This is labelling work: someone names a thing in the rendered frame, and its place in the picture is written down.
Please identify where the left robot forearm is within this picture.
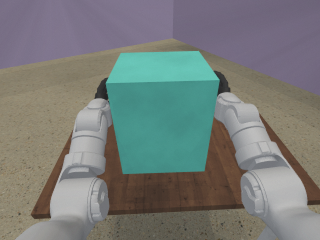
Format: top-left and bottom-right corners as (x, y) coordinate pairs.
(50, 98), (113, 216)

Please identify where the right robot forearm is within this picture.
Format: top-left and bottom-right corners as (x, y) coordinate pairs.
(214, 92), (308, 204)

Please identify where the left robot hand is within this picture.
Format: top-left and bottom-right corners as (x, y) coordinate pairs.
(94, 77), (109, 102)

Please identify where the table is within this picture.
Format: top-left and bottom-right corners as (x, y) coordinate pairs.
(30, 113), (320, 240)

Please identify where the robot left upper arm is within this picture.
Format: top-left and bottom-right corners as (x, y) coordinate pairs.
(15, 177), (110, 240)

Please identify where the carton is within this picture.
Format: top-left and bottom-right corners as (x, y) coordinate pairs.
(105, 51), (220, 174)

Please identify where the right robot hand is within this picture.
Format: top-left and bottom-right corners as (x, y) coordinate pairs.
(214, 70), (231, 97)

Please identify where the robot right upper arm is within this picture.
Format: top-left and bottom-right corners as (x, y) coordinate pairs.
(240, 166), (320, 240)

